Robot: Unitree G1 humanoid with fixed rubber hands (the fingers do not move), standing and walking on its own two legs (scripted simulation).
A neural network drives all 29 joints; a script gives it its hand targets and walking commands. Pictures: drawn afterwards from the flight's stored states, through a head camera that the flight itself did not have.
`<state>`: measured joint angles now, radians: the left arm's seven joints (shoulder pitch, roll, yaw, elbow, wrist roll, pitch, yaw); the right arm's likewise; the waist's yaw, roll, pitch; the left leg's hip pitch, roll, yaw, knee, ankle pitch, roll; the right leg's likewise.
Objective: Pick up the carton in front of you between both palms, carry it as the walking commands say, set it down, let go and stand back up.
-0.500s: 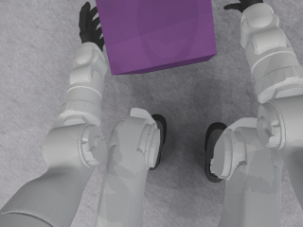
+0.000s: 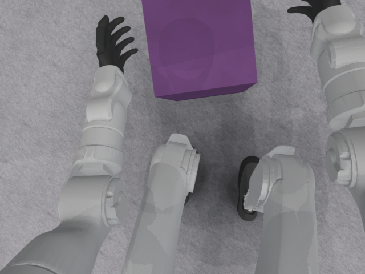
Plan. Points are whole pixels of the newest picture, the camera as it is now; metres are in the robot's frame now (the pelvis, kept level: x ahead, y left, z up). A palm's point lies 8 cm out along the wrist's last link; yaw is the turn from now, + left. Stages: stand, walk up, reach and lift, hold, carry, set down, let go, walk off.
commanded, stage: set down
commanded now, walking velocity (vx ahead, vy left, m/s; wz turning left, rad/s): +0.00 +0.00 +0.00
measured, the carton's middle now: (202, 54) +0.52 +0.06 -0.30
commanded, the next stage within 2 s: let go in 0.72 s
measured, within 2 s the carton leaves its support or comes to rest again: neither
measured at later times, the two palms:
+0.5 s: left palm (50, 40) +0.45 +0.22 +0.03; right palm out of the picture +0.56 -0.16 +0.02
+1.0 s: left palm out of the picture +0.42 +0.21 +0.16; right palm out of the picture +0.49 -0.19 +0.14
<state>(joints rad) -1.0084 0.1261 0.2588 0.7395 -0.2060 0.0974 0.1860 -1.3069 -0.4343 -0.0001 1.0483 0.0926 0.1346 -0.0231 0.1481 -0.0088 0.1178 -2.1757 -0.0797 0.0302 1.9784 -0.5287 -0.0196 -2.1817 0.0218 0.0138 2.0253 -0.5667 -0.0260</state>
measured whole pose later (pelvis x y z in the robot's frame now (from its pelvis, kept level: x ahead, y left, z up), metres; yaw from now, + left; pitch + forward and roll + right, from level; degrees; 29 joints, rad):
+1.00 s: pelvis +0.06 -0.01 +0.26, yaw -4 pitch +39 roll +1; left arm -0.49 0.09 0.28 0.58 0.02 0.08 -0.05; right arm -0.73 -0.20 -0.19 0.76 -0.12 0.14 -0.06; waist 0.13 -0.02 -0.13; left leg -1.34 -0.03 -0.01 0.99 -0.33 -0.01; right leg -1.36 0.06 0.04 1.00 -0.33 -0.02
